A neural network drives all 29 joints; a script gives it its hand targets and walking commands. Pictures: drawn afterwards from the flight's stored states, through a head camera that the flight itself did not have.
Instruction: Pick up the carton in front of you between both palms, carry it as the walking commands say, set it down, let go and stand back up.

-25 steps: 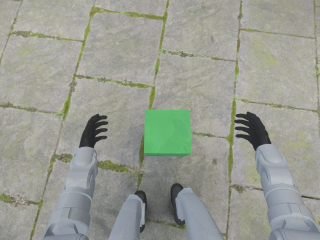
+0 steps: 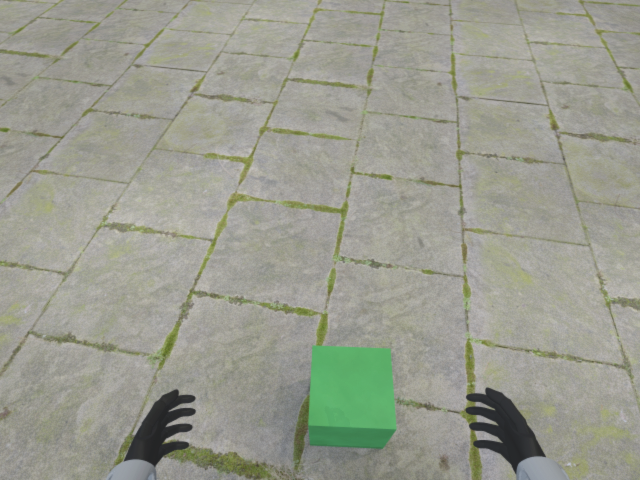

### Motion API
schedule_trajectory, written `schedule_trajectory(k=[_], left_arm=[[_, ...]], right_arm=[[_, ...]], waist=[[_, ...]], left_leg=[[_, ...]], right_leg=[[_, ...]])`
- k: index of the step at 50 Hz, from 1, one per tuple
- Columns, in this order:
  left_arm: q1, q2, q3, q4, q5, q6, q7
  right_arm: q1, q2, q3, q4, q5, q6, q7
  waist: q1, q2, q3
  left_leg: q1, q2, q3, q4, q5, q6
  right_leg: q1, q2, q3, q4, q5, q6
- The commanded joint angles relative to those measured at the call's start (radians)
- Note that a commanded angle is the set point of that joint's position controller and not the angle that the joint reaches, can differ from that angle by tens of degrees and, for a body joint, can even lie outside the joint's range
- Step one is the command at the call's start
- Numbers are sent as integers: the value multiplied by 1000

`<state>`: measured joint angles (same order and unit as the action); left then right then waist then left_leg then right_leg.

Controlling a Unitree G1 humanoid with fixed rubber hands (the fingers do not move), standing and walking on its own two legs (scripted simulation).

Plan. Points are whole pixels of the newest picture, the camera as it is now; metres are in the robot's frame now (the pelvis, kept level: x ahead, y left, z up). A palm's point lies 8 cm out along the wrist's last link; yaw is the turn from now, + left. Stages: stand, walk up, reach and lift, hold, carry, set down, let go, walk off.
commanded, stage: let go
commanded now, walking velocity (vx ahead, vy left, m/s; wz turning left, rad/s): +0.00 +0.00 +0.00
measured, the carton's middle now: (348, 398) +0.39 -0.07 -0.65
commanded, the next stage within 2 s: stand in 0.36 s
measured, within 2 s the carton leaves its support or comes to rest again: neither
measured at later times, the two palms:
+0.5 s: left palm (125, 479) +0.14 +0.26 -0.08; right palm (554, 456) +0.16 -0.28 -0.07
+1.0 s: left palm out of the picture +0.13 +0.27 -0.09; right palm (575, 467) +0.15 -0.31 -0.09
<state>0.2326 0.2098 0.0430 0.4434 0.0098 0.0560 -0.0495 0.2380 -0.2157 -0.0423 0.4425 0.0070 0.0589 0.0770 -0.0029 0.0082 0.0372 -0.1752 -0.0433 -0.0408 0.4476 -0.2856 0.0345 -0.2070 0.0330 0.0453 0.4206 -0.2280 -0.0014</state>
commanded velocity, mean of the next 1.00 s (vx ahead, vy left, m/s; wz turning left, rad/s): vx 0.00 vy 0.00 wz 0.00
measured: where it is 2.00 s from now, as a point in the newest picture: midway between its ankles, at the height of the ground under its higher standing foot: outside the picture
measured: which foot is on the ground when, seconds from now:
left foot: down 0.00-1.00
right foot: down 0.00-1.00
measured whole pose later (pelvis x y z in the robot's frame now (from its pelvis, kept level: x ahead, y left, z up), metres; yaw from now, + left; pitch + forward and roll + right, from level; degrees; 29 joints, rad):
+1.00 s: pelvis +0.01 -0.02 +0.00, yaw +1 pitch -1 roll +0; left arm 0.15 0.33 0.03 0.84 0.03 -0.01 0.02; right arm 0.18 -0.35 -0.02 0.77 -0.03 0.00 -0.03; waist 0.00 0.02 0.01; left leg -0.13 -0.03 -0.07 0.46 -0.32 0.01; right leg -0.16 0.05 0.02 0.45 -0.27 -0.03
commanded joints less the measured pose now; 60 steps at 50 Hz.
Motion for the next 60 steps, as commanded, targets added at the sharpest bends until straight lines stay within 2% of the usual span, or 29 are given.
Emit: schedule_trajectory(k=[1,5,15,16,18,19,21,23,29,39,48,60], left_arm=[[-56,71,11,-110,-4,21,-10],[-68,70,13,-120,-3,54,-14],[-54,84,27,-121,9,76,-14],[-8,85,27,-64,-9,47,5],[-32,90,22,-90,-3,41,16],[-55,209,52,48,28,13,56],[-52,212,45,69,38,-15,73],[-70,205,41,96,41,-34,74],[-80,226,37,187,31,-57,70],[-91,269,34,278,27,-70,77],[-111,281,25,344,23,-74,76],[-135,297,15,423,17,-78,70]], right_arm=[[-61,-108,-34,-104,-12,25,4],[-63,-112,-38,-110,-25,63,5],[-62,-94,-38,-131,-27,80,0],[-103,-136,-49,-177,-52,136,-26],[-71,-122,-31,-169,-43,154,-40],[-104,-211,-59,-27,-32,74,-81],[-80,-192,-50,6,-44,15,-94],[-85,-189,-44,38,-46,-14,-91],[-85,-222,-36,114,-45,-47,-89],[-71,-268,-24,203,-43,-65,-103],[-78,-281,-13,264,-37,-72,-108],[-93,-303,1,342,-32,-79,-108]], waist=[[-1,35,8],[-8,24,51],[7,20,21],[11,-19,-41],[9,5,-15],[15,44,1],[3,16,-16],[3,6,-34],[5,-3,-96],[6,-10,-96],[8,-2,-89],[8,0,-60]], left_leg=[[-73,61,-15,-130,102,-40],[-93,69,-19,-140,68,-33],[7,41,-2,-91,197,-42],[75,44,-10,-53,272,-42],[76,39,-3,-37,277,-48],[-70,69,-27,-4,141,-55],[-51,72,-45,-8,37,-47],[-42,78,-64,-9,7,-39],[-2,94,-78,12,205,-34],[11,109,-94,1,295,-28],[21,116,-101,-28,309,-28],[33,128,-113,-85,258,-24]], right_leg=[[161,18,-46,-15,98,7],[210,27,-53,4,93,10],[208,13,-33,-4,159,8],[173,37,-45,28,127,12],[134,32,-42,23,102,10],[19,-53,8,22,96,20],[-27,-71,43,10,37,4],[-39,-75,59,-1,-15,-4],[14,-89,65,20,187,-13],[74,-102,74,12,289,-20],[107,-111,79,-9,307,-22],[116,-119,89,-59,246,-23]])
